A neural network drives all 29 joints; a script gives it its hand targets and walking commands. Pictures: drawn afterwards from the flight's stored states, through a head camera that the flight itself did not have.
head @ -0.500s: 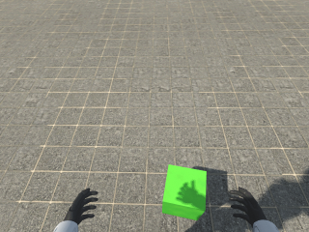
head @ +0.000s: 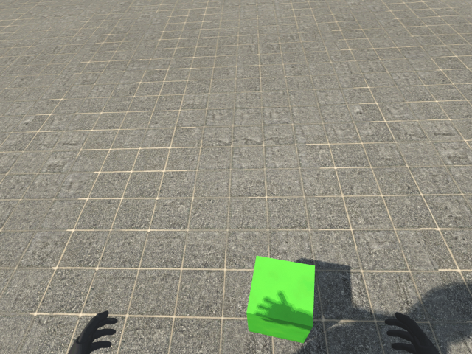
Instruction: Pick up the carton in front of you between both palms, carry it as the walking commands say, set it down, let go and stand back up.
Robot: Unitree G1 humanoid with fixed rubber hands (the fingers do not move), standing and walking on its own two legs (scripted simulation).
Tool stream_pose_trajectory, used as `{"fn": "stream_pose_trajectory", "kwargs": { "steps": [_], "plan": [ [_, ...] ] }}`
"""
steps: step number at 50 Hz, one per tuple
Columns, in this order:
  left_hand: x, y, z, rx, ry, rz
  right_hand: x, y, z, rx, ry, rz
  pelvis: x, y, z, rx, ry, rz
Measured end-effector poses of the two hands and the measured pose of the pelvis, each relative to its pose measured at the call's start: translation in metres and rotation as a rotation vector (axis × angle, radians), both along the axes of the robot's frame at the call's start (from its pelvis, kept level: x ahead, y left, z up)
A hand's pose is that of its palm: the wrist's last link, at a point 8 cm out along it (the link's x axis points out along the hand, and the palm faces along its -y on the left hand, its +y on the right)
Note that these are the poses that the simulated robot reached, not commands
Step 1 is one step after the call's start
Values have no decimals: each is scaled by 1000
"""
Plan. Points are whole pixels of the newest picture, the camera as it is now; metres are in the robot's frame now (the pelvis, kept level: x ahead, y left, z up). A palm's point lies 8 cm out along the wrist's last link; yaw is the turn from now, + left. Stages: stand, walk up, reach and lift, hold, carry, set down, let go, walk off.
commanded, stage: stand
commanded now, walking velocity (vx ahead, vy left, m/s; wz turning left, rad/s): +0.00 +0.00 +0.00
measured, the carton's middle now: (280, 299) +0.40 -0.10 -0.64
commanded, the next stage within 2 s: none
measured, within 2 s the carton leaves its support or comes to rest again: neither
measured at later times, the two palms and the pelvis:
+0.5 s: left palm out of the picture +0.12 +0.29 -0.08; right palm out of the picture +0.13 -0.30 -0.10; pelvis +0.01 -0.01 +0.00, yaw +1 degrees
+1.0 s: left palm out of the picture +0.08 +0.30 -0.08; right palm out of the picture +0.09 -0.31 -0.10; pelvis -0.01 -0.01 +0.01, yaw +1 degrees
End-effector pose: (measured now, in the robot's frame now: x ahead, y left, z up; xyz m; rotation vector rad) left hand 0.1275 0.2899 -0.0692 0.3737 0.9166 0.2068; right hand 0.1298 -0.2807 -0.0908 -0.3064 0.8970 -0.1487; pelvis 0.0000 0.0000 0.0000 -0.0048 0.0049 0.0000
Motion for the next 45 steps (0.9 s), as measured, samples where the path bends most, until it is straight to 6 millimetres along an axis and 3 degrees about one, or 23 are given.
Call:
{"fn": "stream_pose_trajectory", "kwargs": {
  "steps": [20, 45],
  "plan": [
    [-5, -3, -11, -10, 61, 58, 6, -16, -6, -38, 64, 17, 12, -10, 3, 0, -18, 20],
    [-38, 11, -12, -5, 133, 84, -34, -25, -8, -58, 152, -7, -6, -7, 9, 5, -44, 15]
  ]
}}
